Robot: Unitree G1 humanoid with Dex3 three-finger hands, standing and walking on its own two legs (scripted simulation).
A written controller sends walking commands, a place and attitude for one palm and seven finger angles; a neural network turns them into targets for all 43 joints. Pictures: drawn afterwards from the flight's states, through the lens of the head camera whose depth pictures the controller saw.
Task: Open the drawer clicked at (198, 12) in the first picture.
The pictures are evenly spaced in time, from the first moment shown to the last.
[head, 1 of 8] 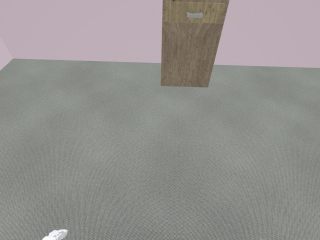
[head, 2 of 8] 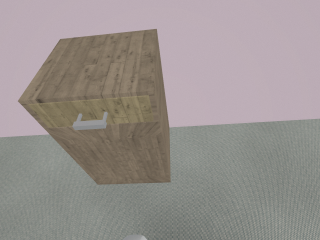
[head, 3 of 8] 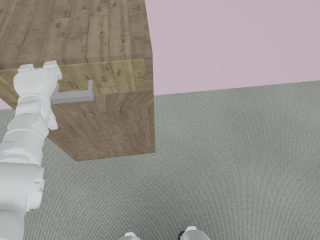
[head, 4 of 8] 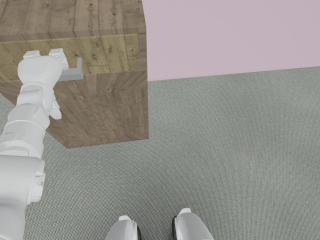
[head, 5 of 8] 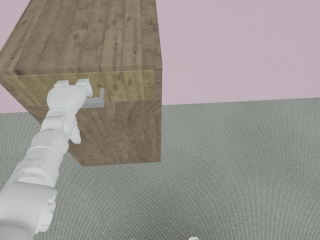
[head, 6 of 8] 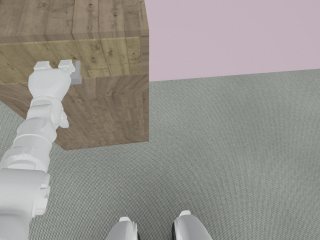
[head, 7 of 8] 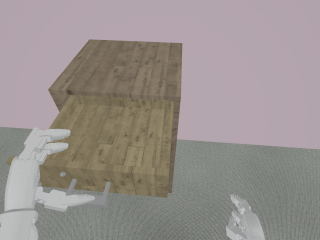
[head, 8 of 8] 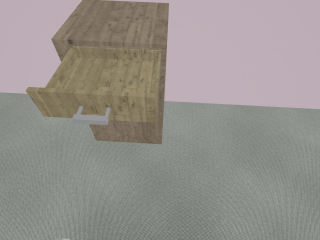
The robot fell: no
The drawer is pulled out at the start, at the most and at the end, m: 0.00 0.30 0.30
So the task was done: yes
